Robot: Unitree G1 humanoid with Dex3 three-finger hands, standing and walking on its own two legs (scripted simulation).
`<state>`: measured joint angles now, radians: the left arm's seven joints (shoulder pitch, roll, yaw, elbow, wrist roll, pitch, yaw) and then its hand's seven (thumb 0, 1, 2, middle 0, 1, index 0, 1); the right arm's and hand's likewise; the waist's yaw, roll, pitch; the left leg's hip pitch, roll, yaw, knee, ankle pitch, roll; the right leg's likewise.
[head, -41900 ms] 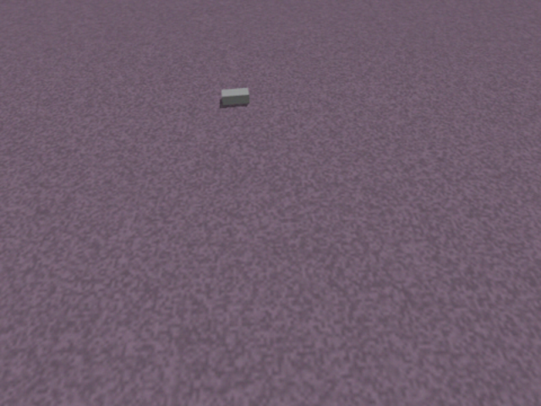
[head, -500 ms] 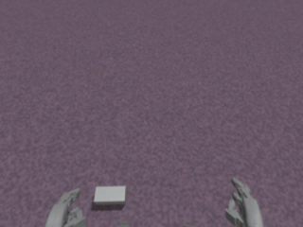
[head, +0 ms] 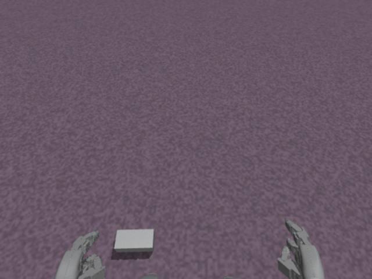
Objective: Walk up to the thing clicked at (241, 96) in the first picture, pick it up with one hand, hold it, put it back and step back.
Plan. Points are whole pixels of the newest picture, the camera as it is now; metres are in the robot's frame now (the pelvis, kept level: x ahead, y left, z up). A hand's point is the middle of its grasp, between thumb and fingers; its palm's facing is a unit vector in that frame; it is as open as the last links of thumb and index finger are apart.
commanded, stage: home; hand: left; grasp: from above
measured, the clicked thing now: (135, 240) +0.41 +0.24 -0.68
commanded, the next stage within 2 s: stand in 0.38 s
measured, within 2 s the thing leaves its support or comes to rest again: neither
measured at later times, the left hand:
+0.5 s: hand (102, 273) +0.16 +0.18 -0.05, palm faces +0.04 -0.97 -0.22, open 7.4 cm
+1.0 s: hand out of the picture +0.03 +0.24 -0.11, palm faces +0.04 -0.95 -0.31, open 7.4 cm
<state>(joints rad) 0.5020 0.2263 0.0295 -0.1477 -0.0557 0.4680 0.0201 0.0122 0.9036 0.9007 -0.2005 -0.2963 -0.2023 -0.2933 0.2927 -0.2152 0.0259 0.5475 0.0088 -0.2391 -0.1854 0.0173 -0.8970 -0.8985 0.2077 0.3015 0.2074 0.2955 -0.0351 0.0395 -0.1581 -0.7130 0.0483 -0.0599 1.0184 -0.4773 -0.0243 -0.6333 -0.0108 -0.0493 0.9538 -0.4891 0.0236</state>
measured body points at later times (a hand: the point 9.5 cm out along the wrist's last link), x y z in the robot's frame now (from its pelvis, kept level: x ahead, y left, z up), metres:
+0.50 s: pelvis +0.00 +0.00 +0.00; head +0.02 +0.00 +0.45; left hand +0.16 +0.23 -0.03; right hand +0.15 -0.25 -0.07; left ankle +0.02 +0.13 -0.68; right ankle -0.01 -0.14 -0.68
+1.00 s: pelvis +0.00 +0.01 +0.05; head +0.00 +0.01 +0.50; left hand +0.03 +0.29 -0.09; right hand +0.07 -0.27 -0.08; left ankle +0.02 +0.13 -0.68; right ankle -0.01 -0.14 -0.68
